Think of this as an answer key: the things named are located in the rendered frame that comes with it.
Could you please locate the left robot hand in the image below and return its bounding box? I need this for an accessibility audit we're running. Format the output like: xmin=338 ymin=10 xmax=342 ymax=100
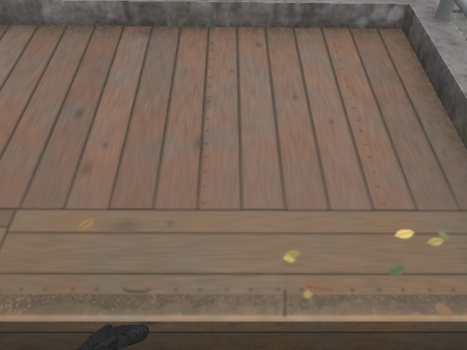
xmin=75 ymin=324 xmax=149 ymax=350

